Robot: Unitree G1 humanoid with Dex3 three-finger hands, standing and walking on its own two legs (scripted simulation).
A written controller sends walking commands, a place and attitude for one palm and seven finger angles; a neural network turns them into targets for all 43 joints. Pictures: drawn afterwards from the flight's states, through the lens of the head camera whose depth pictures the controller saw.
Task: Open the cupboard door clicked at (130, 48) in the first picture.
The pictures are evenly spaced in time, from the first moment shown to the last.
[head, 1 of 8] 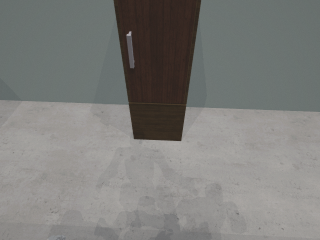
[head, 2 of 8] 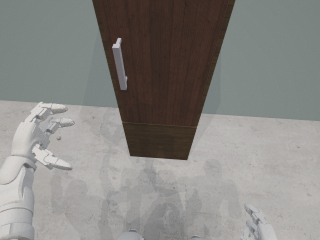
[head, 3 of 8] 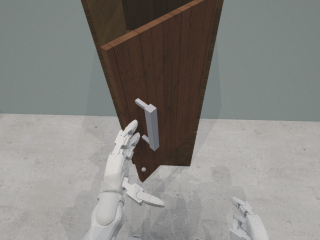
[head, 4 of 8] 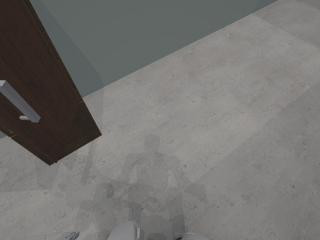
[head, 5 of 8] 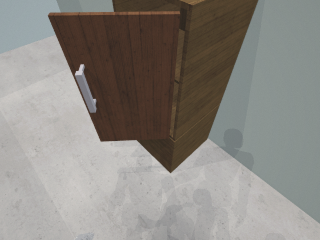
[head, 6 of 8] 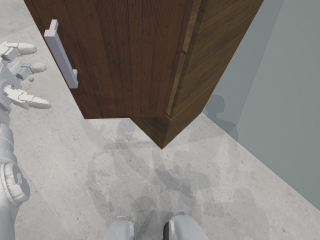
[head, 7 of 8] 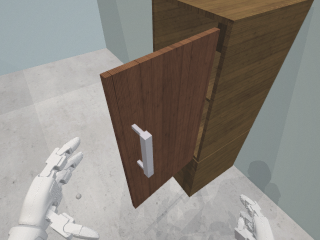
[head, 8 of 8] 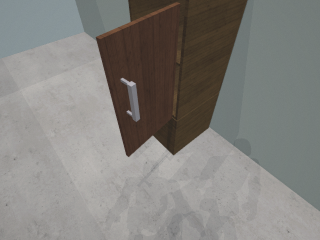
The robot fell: no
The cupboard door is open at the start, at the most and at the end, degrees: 0 99 98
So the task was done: yes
